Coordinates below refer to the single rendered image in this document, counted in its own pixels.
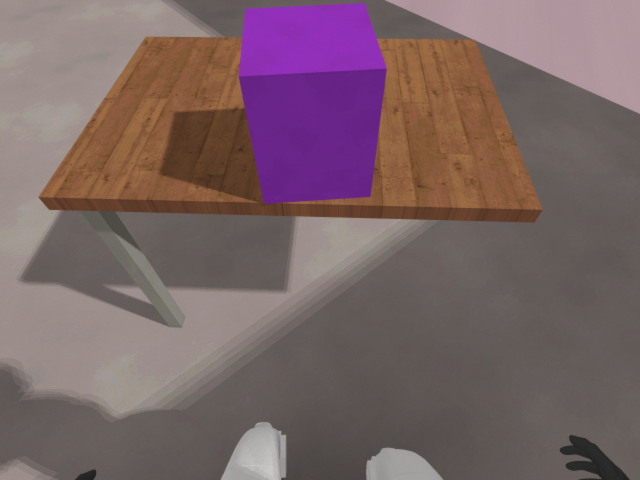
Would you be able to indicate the right robot hand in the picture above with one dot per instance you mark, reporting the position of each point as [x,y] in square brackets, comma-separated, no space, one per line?
[600,464]

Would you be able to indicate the robot left thigh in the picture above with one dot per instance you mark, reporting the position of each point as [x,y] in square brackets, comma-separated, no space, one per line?
[259,455]

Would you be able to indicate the table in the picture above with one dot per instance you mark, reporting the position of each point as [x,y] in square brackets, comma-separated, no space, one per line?
[172,136]

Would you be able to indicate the robot thigh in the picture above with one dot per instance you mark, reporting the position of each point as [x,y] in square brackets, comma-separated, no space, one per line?
[259,455]
[398,464]

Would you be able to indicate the robot right thigh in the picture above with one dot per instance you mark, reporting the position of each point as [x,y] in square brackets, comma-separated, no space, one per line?
[398,464]

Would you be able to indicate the carton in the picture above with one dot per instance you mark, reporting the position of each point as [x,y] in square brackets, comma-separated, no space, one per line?
[312,80]

